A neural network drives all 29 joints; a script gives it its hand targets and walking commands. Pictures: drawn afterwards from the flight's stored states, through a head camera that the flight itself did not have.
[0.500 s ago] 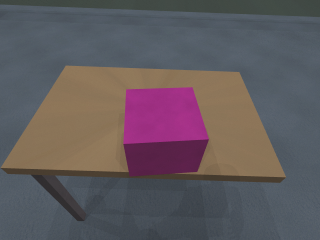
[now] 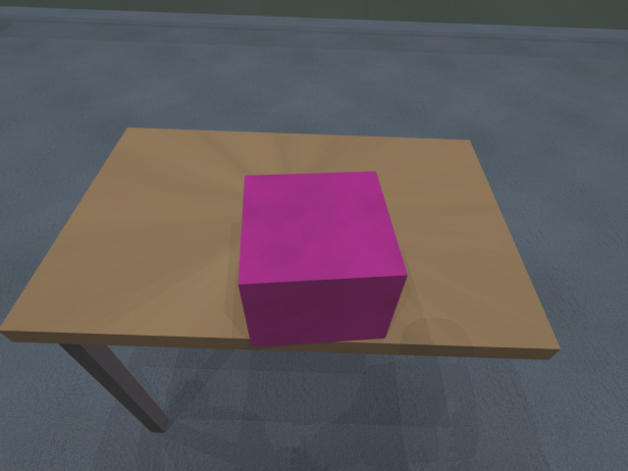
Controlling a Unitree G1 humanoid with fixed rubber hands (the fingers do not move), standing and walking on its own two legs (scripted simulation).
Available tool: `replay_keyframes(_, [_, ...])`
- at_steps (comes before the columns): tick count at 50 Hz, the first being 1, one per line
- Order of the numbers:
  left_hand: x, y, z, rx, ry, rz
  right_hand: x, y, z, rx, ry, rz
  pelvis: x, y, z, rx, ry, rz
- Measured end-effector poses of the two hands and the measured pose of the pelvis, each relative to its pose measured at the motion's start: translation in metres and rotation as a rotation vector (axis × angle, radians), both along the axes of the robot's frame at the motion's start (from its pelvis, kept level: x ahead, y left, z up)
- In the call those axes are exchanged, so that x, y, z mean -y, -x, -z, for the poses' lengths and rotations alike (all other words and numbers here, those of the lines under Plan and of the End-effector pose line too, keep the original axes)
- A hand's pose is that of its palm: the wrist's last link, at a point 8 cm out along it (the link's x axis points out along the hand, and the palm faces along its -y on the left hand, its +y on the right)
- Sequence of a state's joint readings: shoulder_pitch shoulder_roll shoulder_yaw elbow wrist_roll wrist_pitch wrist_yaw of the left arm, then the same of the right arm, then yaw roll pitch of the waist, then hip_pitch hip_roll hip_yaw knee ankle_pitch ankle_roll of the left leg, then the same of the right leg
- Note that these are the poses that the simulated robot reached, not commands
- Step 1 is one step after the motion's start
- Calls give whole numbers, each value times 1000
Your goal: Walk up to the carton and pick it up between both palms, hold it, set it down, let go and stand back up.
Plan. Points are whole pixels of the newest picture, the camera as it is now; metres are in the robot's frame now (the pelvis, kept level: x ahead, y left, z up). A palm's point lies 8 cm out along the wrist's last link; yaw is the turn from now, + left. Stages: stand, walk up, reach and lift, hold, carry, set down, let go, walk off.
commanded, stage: stand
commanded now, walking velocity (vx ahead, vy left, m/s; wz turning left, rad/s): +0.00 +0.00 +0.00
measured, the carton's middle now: (315, 257) +0.43 -0.01 +0.00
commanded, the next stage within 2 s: none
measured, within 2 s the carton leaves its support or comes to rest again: neither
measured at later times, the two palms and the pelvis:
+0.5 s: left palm out of the picture +0.01 +0.23 -0.14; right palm out of the picture +0.00 -0.24 -0.14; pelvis +0.01 +0.00 +0.00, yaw +0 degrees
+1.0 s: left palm out of the picture +0.00 +0.23 -0.14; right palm out of the picture -0.01 -0.23 -0.14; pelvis +0.01 +0.00 +0.00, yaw -1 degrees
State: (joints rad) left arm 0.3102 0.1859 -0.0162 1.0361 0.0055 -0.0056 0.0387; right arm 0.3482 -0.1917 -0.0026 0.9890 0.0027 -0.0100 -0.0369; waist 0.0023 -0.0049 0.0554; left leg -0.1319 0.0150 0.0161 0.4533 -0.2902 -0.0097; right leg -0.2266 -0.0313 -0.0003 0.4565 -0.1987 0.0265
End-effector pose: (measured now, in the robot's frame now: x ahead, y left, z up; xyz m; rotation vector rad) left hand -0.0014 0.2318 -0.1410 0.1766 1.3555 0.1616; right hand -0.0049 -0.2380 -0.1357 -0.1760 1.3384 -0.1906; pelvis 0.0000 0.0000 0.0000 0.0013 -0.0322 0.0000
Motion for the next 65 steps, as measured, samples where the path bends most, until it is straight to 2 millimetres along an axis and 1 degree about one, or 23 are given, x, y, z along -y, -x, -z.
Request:
replay_keyframes(9, [2,0,0,-12,2,-1,0,1,1,-16,-3,3,1,-2,0,-3,1,4])
replay_keyframes(19, [5,-10,0,13,4,-4,-1,-2,2,-8,-7,0,2,-7,0,1,0,6])
replay_keyframes(24, [5,-11,0,17,6,-5,-2,-4,3,-4,-12,-2,2,-8,0,3,0,7])
replay_keyframes(46, [6,1,1,-21,8,-10,-5,7,3,-33,-14,9,1,-6,-1,4,-1,13])
replay_keyframes(65, [7,2,1,-31,11,-3,-7,10,4,-39,-16,19,0,-5,-1,3,-2,17])
